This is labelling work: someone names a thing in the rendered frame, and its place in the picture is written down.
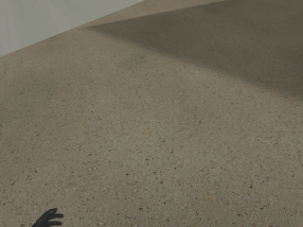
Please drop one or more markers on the left robot hand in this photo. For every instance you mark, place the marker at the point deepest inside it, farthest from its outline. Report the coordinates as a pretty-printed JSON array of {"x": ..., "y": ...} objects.
[{"x": 43, "y": 221}]

